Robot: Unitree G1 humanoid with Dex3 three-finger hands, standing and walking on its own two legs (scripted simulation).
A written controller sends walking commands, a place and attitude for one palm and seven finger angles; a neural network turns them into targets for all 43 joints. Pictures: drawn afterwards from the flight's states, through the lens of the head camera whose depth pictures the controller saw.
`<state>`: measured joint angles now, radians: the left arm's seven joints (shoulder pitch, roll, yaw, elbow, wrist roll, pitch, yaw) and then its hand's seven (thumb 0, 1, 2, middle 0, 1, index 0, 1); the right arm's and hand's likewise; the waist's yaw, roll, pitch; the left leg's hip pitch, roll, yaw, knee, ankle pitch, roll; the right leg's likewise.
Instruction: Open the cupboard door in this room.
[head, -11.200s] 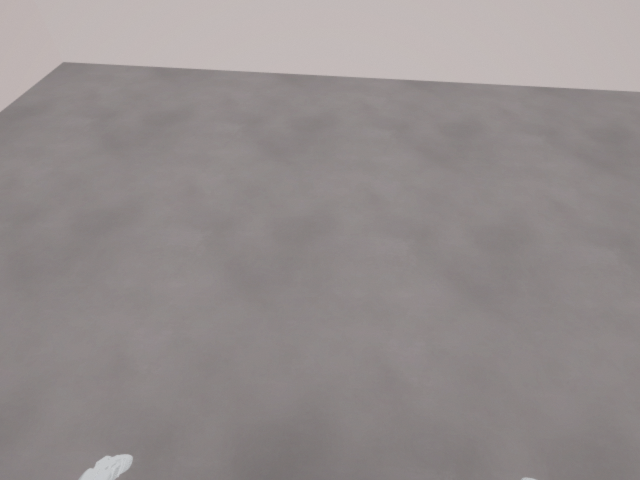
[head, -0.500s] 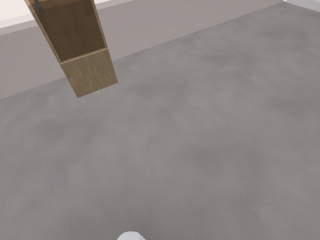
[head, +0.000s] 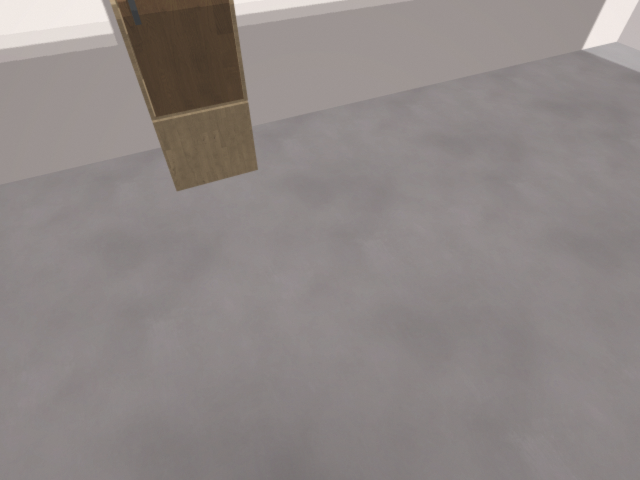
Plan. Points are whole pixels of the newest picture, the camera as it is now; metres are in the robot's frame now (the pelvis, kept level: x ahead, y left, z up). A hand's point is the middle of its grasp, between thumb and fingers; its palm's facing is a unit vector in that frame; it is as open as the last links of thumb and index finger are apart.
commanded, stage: stand and wait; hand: left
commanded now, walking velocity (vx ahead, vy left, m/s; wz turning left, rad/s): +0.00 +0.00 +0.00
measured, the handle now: (131, 2) +1.45 +0.77 +0.07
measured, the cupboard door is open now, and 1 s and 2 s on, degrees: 0 0 0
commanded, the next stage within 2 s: turn or walk to find it in 0.02 s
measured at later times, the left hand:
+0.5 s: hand out of the picture +0.03 +0.20 -0.17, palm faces +0.15 -0.96 -0.23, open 7.4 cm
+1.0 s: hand out of the picture -0.11 +0.11 -0.15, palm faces +0.47 -0.84 -0.26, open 7.4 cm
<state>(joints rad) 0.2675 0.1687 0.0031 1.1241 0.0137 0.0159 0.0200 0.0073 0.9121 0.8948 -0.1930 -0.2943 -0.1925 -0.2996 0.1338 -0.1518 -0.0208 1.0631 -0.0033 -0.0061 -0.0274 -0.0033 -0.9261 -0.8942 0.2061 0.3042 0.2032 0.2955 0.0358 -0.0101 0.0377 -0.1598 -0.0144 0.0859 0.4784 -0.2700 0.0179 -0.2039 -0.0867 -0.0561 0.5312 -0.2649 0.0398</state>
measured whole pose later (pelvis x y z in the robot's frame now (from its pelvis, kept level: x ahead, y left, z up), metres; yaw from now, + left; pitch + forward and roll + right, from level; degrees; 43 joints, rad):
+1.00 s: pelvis +0.01 -0.03 +0.01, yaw +26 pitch -1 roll +3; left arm 0.43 0.14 0.01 1.05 0.02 -0.05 0.02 0.01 0.91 0.89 -0.19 -0.29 -0.19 -0.30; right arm 0.17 -0.29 -0.07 0.99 -0.03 0.07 0.03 0.01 -0.91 -0.90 0.20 0.30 0.19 0.29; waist 0.02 0.04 0.05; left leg -0.61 0.04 -0.01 1.12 -0.24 -0.05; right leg 0.02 -0.06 -0.20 0.36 -0.36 -0.02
